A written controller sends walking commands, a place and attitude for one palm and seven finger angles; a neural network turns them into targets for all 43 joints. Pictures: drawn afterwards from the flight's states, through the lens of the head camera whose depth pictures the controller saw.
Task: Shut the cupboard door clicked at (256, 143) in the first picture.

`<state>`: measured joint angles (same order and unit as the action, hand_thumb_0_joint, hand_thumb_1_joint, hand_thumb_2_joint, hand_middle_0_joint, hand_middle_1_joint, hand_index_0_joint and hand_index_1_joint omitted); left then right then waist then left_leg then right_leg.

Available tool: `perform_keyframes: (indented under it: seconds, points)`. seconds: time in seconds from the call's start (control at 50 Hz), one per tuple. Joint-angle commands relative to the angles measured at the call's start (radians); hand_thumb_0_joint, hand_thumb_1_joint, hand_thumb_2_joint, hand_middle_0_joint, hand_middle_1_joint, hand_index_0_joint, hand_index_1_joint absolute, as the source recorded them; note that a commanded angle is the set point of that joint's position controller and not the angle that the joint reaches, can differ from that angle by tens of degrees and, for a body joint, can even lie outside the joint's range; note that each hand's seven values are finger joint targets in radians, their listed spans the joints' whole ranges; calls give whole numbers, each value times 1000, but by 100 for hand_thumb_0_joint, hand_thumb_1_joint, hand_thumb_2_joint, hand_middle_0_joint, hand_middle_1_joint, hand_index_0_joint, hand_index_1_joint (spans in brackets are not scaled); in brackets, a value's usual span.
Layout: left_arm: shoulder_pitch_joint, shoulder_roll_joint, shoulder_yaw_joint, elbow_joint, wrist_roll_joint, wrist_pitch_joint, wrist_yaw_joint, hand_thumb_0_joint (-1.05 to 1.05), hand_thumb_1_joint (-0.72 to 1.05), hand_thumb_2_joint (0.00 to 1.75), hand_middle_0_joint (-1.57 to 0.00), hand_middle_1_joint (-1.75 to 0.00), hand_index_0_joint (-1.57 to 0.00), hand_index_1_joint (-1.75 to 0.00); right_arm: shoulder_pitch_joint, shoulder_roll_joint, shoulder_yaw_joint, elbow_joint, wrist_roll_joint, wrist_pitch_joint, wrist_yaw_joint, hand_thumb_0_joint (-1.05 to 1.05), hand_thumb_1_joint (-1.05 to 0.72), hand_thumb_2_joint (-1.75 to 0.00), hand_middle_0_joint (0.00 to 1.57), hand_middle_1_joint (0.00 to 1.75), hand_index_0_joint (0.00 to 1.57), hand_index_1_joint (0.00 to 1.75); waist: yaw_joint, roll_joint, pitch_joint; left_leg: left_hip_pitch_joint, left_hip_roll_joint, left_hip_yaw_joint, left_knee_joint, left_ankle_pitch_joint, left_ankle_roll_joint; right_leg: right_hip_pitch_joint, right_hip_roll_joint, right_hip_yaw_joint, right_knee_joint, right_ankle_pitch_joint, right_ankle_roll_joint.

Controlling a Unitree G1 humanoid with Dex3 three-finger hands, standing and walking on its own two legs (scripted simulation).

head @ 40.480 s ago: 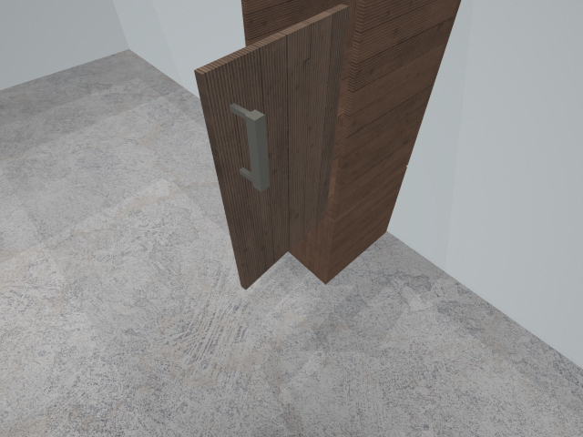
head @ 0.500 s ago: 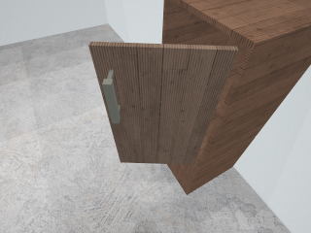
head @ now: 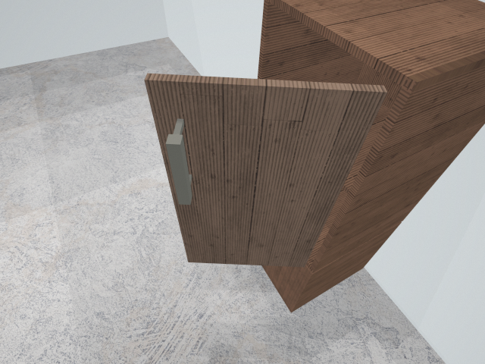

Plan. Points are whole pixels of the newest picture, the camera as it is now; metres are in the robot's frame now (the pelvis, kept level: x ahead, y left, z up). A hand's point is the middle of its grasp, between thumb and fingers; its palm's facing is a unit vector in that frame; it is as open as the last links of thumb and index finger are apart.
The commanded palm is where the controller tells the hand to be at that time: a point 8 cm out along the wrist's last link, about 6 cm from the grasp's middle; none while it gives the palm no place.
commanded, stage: look again from close up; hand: left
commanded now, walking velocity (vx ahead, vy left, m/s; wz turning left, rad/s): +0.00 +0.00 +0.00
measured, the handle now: (182, 164) +0.40 +0.14 +0.11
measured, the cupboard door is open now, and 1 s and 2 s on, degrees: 59 59 59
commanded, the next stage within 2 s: shuffle to correct the standing spot in 0.56 s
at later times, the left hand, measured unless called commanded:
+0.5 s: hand out of the picture -0.01 +0.16 -0.18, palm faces +0.01 -0.99 -0.16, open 7.4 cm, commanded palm none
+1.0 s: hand out of the picture -0.02 +0.15 -0.18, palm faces +0.00 -0.98 -0.18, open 7.3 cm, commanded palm none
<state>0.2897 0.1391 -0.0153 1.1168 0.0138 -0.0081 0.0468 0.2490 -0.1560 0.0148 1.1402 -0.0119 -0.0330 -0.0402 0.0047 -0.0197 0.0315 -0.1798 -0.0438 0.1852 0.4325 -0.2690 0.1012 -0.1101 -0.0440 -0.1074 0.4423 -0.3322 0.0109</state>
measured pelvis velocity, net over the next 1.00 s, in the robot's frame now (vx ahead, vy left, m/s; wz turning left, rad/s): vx -0.03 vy -0.02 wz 0.00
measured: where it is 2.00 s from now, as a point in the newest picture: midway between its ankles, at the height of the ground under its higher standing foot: outside the picture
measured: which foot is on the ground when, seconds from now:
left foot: down 0.00-1.00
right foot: down 0.00-0.82, up 0.84-1.00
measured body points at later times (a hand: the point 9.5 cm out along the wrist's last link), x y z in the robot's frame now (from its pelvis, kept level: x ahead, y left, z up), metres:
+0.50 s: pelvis +0.00 +0.01 +0.00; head +0.02 +0.01 +0.45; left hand -0.01 +0.22 -0.17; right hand -0.02 -0.21 -0.16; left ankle -0.01 +0.04 -0.74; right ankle -0.06 -0.12 -0.74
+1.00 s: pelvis -0.03 -0.02 +0.00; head +0.02 -0.01 +0.45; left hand -0.01 +0.20 -0.16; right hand -0.04 -0.24 -0.16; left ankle -0.01 +0.04 -0.74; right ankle -0.07 -0.15 -0.69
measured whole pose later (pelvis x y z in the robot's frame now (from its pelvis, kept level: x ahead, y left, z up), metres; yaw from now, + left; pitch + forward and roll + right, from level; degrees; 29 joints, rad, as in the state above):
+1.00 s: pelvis -0.03 -0.02 +0.00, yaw +0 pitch +1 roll -1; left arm 0.25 0.15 0.05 1.05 0.03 0.07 0.03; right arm 0.27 -0.12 -0.03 1.12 -0.03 -0.01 -0.05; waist -0.03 -0.01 0.07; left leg -0.26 0.00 0.18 0.47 -0.24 0.09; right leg -0.37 -0.04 -0.03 0.89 -0.45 -0.01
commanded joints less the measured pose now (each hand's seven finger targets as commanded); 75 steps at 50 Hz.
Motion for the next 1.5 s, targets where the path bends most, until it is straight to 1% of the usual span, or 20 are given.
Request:
perform_keyframes:
  seconds: [0.0, 0.64, 0.76, 0.82, 0.86, 0.9, 0.98, 1.06, 1.12, 1.14, 1.16, 1.18, 1.2, 1.24, 1.32, 1.38, 1.42, 1.44, 1.46, 1.48]
  points:
    - [89, 84, 13, -19, 2, -4, 5, 0, 90, 90, -20, -30, -20, -30, 71, -84, -12, -20, -1, -8, 0, 0, -90, -90, 20, 30, 20, 30, 2, 4, 21, 65, 179, -187, -79, 373, -28, -67, -84, 89, -55, 231, -44]
    - [104, 61, 18, -2, -1, 2, 6, 0, 90, 90, -20, -30, -20, -30, 116, -62, -13, 6, 0, -8, -4, 0, -90, -90, 20, 30, 20, 30, -2, 8, 41, 71, 180, -204, -127, 293, -32, -78, -84, 87, -65, 154, -39]
    - [100, 55, 26, -17, 1, 28, 2, 0, 90, 90, -20, -30, -20, -30, 140, -80, -31, 16, -3, -1, -22, 0, -90, -90, 20, 30, 20, 30, -19, 48, 35, 134, 271, -278, -128, 425, -12, -180, -44, 63, 40, 84, -23]
    - [70, 60, 45, -56, 13, 52, -6, 0, 90, 90, -20, -30, -20, -30, 151, -110, -54, 5, -8, 8, -36, 0, -90, -90, 20, 30, 20, 30, -32, 74, 17, 116, 398, -379, -159, 399, 96, -292, -31, 90, 319, -153, -24]
    - [41, 54, 61, -86, 21, 62, -12, 0, 90, 90, -20, -30, -20, -30, 118, -126, -66, -22, -14, 15, -35, 0, -90, -90, 20, 30, 20, 30, -32, 46, 16, 36, 425, -387, -169, 287, 124, -326, -33, 124, 472, -174, -26]
    - [26, 47, 70, -108, 22, 65, -22, 0, 90, 90, -20, -30, -20, -30, 82, -131, -73, -48, -19, 17, -29, 0, -90, -90, 20, 30, 20, 30, -25, 32, 22, -28, 416, -373, -178, 194, 120, -332, -26, 125, 514, -148, -25]
    - [6, 42, 80, -144, 21, 77, -33, 0, 90, 90, -20, -30, -20, -30, 56, -158, -93, -74, -25, 24, -18, 0, -90, -90, 20, 30, 20, 30, -29, 114, 21, -85, 385, -328, -206, 15, 83, -309, -23, 91, 442, -102, -17]
    - [4, 45, 83, -169, 19, 69, -42, 0, 90, 90, -20, -30, -20, -30, 56, -196, -115, -92, -31, 32, -11, 0, -90, -90, 20, 30, 20, 30, -33, 144, -20, -77, 370, -314, -161, 29, 55, -236, 4, 52, 260, -74, -22]
    - [76, 68, 87, -160, 19, 54, -43, 0, 90, 90, -20, -30, -20, -30, 44, -187, -119, -112, -25, 40, -4, 0, -90, -90, 20, 30, 20, 30, 5, 98, -43, -162, 294, -218, -27, 47, -13, -58, 20, 29, -2, 92, -26]
    - [95, 104, 88, -158, 22, 39, -33, 0, 90, 90, -20, -30, -20, -30, 54, -131, -105, -122, -19, 41, 3, 0, -90, -90, 20, 30, 20, 30, 14, -28, -51, -223, 198, -139, 104, -51, -59, -7, -70, 140, -111, 81, -50]
    - [93, 172, 89, -153, 24, 25, -21, 0, 90, 90, -20, -30, -20, -30, 40, -42, -80, -147, -13, 41, 11, 0, -90, -90, 20, 30, 20, 30, 15, -229, -38, -312, 81, -45, 237, -202, -106, -15, -230, 338, -182, 67, -110]
    - [76, 179, 75, -161, 17, 15, -19, 0, 90, 90, -20, -30, -20, -30, -6, -36, -68, -165, -14, 42, 21, 0, -90, -90, 20, 30, 20, 30, 34, -133, -36, -259, 79, -113, 322, -275, -99, -121, -288, 368, -216, 1, -159]
    - [33, 187, 72, -161, 18, -4, -14, 0, 90, 90, -20, -30, -20, -30, -20, -40, -68, -168, -11, 47, 23, 0, -90, -90, 20, 30, 20, 30, 12, -158, -28, -241, 84, -142, 334, -240, -97, -161, -268, 402, -238, -44, -164]
    - [-32, 197, 72, -164, 17, -22, -14, 0, 90, 90, -20, -30, -20, -30, -16, -94, -70, -148, -10, 34, 28, 0, -90, -90, 20, 30, 20, 30, 1, -152, 18, -239, 87, -166, 315, -150, -97, -130, -237, 348, -180, 174, -166]
    - [37, 200, 71, -138, 12, -21, -4, 0, 90, 90, -20, -30, -20, -30, -28, -70, -53, -147, 0, 34, 25, 0, -90, -90, 20, 30, 20, 30, 30, -96, -12, -208, 50, -137, 202, -113, -127, -1, -260, 323, -42, 648, -173]
    - [58, 223, 82, -130, 12, -9, 5, 0, 90, 90, -20, -30, -20, -30, -42, -90, -56, -167, 3, 42, 21, 0, -90, -90, 20, 30, 20, 30, 38, -132, -39, -186, 46, -135, 139, -96, -128, 57, -272, 320, 15, 791, -176]
    - [36, 224, 87, -140, 9, 1, 8, 0, 90, 90, -20, -30, -20, -30, -26, -97, -59, -168, 2, 43, 19, 0, -90, -90, 20, 30, 20, 30, 22, -123, -39, -104, 53, -128, 31, 16, -120, 18, -256, 305, 61, 785, -153]
    - [22, 218, 88, -147, 7, 6, 8, 0, 90, 90, -20, -30, -20, -30, -16, -107, -61, -165, 1, 41, 17, 0, -90, -90, 20, 30, 20, 30, 13, -98, -45, -23, 74, -135, -14, 162, -108, -35, -216, 265, 87, 726, -126]
    - [12, 204, 86, -158, 7, 12, 6, 0, 90, 90, -20, -30, -20, -30, -12, -127, -66, -164, -1, 38, 16, 0, -90, -90, 20, 30, 20, 30, 12, -24, -67, 67, 117, -155, -2, 356, -89, -99, -160, 207, 117, 606, -90]
    - [-6, 182, 76, -167, 7, 20, 5, 0, 90, 90, -20, -30, -20, -30, -3, -153, -71, -162, -4, 35, 14, 0, -90, -90, 20, 30, 20, 30, 2, 126, -89, 144, 195, -251, 2, 576, -38, -174, -88, 136, 174, 364, -43]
